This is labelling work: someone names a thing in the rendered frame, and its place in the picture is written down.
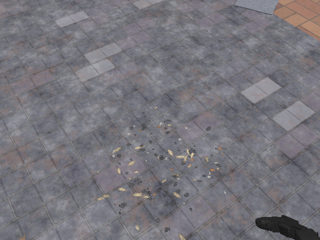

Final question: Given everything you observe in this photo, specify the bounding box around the right robot hand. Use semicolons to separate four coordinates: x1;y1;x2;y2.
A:
255;215;320;240

